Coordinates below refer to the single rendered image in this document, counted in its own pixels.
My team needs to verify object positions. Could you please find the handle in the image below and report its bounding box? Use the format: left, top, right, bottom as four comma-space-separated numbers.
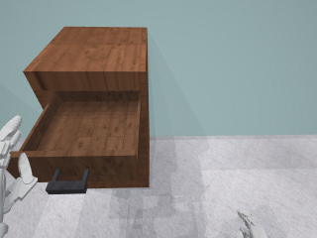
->
46, 169, 90, 194

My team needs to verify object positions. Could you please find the robot left hand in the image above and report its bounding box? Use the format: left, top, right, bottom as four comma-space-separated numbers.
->
0, 115, 38, 223

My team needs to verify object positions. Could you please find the cabinet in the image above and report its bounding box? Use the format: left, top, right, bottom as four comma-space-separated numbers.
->
23, 26, 150, 189

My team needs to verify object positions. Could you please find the drawer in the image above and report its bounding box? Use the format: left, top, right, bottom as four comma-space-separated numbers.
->
6, 90, 142, 182

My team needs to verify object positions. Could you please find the robot right hand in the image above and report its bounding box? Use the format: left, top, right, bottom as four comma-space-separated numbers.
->
236, 208, 268, 238

